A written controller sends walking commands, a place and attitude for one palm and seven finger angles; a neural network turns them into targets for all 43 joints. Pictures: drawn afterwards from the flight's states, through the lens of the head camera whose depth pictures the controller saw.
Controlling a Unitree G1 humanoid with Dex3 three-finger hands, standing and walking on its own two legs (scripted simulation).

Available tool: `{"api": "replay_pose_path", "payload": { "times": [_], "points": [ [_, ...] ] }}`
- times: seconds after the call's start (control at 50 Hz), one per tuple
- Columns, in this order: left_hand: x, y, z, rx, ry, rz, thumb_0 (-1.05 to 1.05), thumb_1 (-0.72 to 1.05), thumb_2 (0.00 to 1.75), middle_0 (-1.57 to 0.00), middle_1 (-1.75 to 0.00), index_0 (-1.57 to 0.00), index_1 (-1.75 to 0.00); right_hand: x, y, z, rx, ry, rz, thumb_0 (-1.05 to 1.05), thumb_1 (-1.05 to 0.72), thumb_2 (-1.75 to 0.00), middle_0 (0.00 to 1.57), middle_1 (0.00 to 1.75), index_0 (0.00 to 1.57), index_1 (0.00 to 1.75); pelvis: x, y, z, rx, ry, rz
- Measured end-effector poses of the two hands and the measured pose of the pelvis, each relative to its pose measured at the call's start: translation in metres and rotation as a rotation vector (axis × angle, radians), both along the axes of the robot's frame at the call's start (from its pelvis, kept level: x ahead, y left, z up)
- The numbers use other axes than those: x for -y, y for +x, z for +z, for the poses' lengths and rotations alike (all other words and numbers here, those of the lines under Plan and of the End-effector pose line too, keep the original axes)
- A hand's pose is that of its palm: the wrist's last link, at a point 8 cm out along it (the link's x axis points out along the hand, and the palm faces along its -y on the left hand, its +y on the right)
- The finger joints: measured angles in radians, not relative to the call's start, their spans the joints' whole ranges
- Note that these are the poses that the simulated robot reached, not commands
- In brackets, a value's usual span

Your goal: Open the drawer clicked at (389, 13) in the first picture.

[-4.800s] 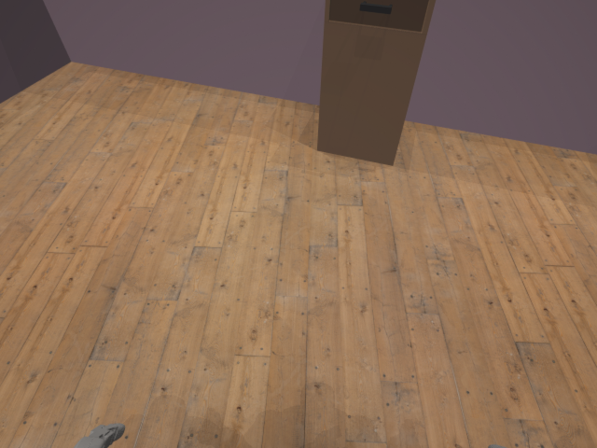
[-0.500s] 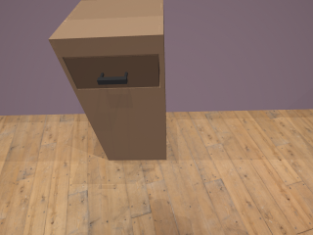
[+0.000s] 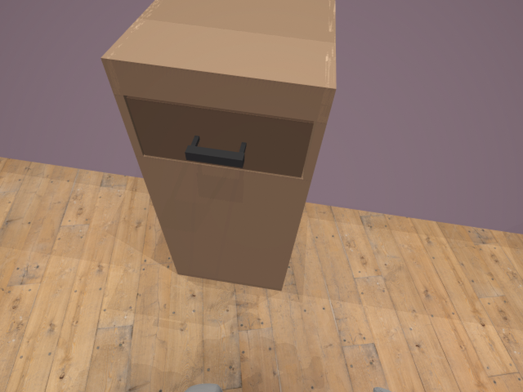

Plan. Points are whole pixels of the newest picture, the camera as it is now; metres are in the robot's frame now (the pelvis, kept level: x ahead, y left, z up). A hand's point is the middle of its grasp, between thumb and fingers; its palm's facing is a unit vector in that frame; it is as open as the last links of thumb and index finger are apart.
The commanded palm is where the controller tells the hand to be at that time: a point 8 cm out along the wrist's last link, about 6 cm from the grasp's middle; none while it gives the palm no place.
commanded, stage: come to a stop and stand still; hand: left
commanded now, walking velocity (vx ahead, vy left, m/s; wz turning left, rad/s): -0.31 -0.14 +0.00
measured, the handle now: (217, 149) +0.56 +0.16 +0.00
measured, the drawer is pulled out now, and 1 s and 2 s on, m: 0.00 0.00 0.00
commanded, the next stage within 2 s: none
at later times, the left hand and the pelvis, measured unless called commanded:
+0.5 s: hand out of the picture +0.08 +0.13 -0.14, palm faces +0.01 -0.95 -0.30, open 7.4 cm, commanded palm none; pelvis +0.00 -0.07 +0.01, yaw -1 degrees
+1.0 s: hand out of the picture -0.07 +0.15 -0.16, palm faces +0.13 -0.97 -0.23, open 7.4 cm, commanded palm none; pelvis -0.04 -0.04 +0.01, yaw +1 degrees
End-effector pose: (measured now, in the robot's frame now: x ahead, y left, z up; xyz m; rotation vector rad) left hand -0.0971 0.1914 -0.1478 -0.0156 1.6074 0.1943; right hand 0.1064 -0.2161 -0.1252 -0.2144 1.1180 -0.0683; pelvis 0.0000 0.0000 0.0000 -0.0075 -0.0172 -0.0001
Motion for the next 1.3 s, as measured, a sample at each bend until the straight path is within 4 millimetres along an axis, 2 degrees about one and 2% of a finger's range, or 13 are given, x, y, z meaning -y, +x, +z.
{"api": "replay_pose_path", "payload": {
  "times": [0.08,0.16,0.24,0.32,0.38,0.54,0.64,0.72,0.82,0.92,1.0,1.16,1.3],
  "points": [
    [-0.016,0.048,0.003,0.056,0.034,-0.043,0.01,0.91,0.9,-0.2,-0.3,-0.2,-0.3,-0.009,0.001,0.003,-0.02,0.001,-0.057,-0.01,-0.93,-0.9,0.2,0.3,0.2,0.29,-0.004,0.013,0.008,0.008,0.012,-0.011],
    [-0.028,0.1,0.007,0.149,0.071,-0.091,0.01,0.91,0.9,-0.2,-0.3,-0.2,-0.3,0.003,0.001,0.006,-0.041,-0.014,-0.088,-0.03,-0.95,-0.9,0.2,0.3,0.2,0.3,-0.001,0.016,0.012,0.012,0.012,-0.012],
    [-0.033,0.145,0.015,0.251,0.121,-0.122,0.01,0.91,0.9,-0.2,-0.3,-0.2,-0.3,0.023,-0.012,0.003,-0.083,-0.024,-0.107,-0.02,-0.94,-0.9,0.2,0.3,0.2,0.3,0.011,0.015,0.012,0.013,0.009,-0.01],
    [-0.027,0.173,0.026,0.334,0.172,-0.149,0.0,0.92,0.9,-0.2,-0.3,-0.19,-0.3,0.049,-0.031,-0.006,-0.12,-0.016,-0.131,-0.01,-0.93,-0.9,0.2,0.3,0.2,0.3,0.03,0.012,0.009,0.014,0.017,-0.016],
    [-0.015,0.181,0.031,0.38,0.212,-0.177,0.0,0.91,0.9,-0.2,-0.3,-0.19,-0.3,0.07,-0.045,-0.02,-0.136,0.01,-0.153,0.0,-0.92,-0.9,0.2,0.3,0.2,0.29,0.048,0.009,0.002,0.014,0.04,-0.025],
    [0.029,0.163,0.048,0.374,0.208,-0.185,0.01,0.91,0.9,-0.2,-0.3,-0.2,-0.3,0.099,-0.087,-0.024,-0.23,0.057,-0.168,0.0,-0.92,-0.9,0.19,0.3,0.19,0.29,0.076,-0.002,0.013,0.007,0.056,-0.006],
    [0.041,0.141,0.052,0.369,0.203,-0.135,0.01,0.91,0.9,-0.2,-0.3,-0.2,-0.3,0.107,-0.11,-0.02,-0.298,0.053,-0.133,0.01,-0.92,-0.9,0.19,0.3,0.19,0.29,0.084,-0.011,0.018,-0.009,0.066,0.013],
    [0.039,0.113,0.052,0.331,0.211,-0.101,0.0,0.92,0.9,-0.21,-0.3,-0.2,-0.3,0.111,-0.117,-0.017,-0.322,0.039,-0.104,0.01,-0.91,-0.9,0.19,0.3,0.19,0.29,0.085,-0.02,0.02,-0.019,0.071,0.022],
    [0.029,0.069,0.049,0.249,0.204,-0.066,0.01,0.92,0.9,-0.21,-0.3,-0.2,-0.3,0.107,-0.111,-0.012,-0.286,0.022,-0.074,0.01,-0.91,-0.9,0.19,0.3,0.19,0.29,0.077,-0.031,0.022,-0.023,0.07,0.023],
    [0.013,0.031,0.04,0.178,0.176,-0.04,0.01,0.91,0.9,-0.2,-0.3,-0.2,-0.3,0.089,-0.1,-0.002,-0.213,0.004,-0.056,0.01,-0.92,-0.9,0.19,0.3,0.19,0.29,0.062,-0.04,0.022,-0.025,0.053,0.018],
    [-0.003,0.015,0.022,0.145,0.133,-0.029,0.01,0.91,0.9,-0.2,-0.3,-0.2,-0.3,0.068,-0.104,0.001,-0.153,-0.022,-0.061,0.0,-0.91,-0.9,0.19,0.3,0.19,0.29,0.043,-0.043,0.014,-0.025,-0.001,0.015],
    [-0.008,0.03,0.014,0.157,0.058,-0.051,0.01,0.91,0.9,-0.2,-0.3,-0.2,-0.3,0.025,-0.148,0.011,-0.257,-0.009,-0.102,0.0,-0.91,-0.9,0.19,0.3,0.2,0.29,0.029,-0.034,0.022,-0.031,-0.005,0.025],
    [0.007,0.068,0.012,0.152,0.054,-0.112,0.01,0.92,0.9,-0.2,-0.3,-0.2,-0.3,0.015,-0.173,0.003,-0.352,0.029,-0.165,0.0,-0.91,-0.9,0.2,0.3,0.2,0.29,0.037,-0.02,0.018,-0.033,0.018,0.006]
  ]
}}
